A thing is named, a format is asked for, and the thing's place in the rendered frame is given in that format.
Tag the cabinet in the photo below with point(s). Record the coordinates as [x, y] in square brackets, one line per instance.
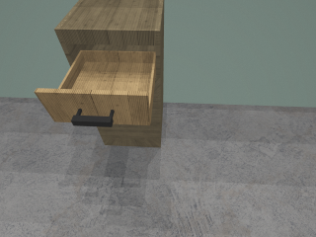
[120, 25]

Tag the handle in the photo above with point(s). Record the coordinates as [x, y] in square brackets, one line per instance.
[99, 121]

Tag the drawer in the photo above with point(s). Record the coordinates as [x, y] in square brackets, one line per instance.
[99, 81]

